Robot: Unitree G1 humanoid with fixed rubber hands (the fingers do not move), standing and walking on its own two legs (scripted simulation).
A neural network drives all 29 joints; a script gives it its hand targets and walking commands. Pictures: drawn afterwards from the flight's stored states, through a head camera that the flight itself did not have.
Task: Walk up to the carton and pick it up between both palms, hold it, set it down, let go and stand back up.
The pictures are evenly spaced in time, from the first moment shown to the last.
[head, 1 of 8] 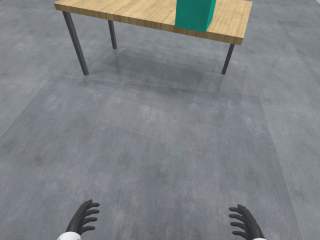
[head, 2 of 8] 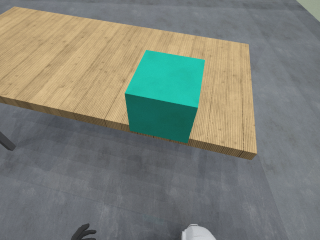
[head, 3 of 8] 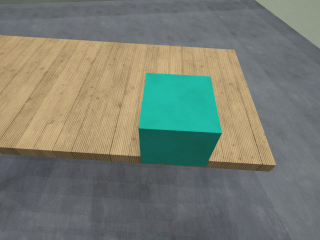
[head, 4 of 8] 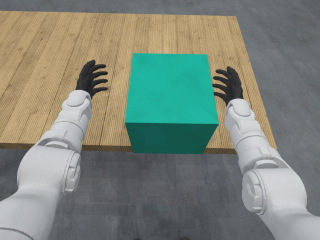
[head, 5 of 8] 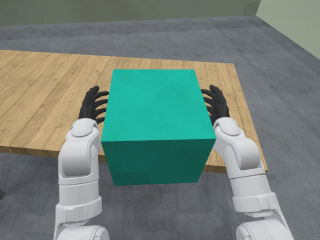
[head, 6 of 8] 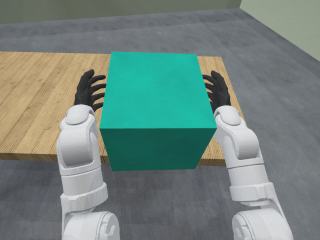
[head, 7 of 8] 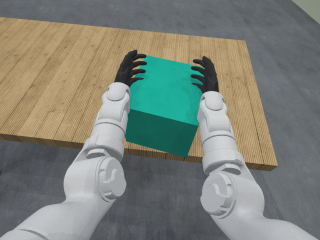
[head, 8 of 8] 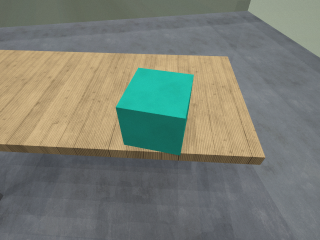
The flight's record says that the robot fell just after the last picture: no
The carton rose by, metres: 0.17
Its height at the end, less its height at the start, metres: +0.00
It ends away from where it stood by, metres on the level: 0.05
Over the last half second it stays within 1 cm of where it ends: yes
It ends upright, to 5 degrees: yes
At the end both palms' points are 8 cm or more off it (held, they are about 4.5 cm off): yes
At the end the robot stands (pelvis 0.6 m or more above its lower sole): yes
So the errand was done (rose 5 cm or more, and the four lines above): yes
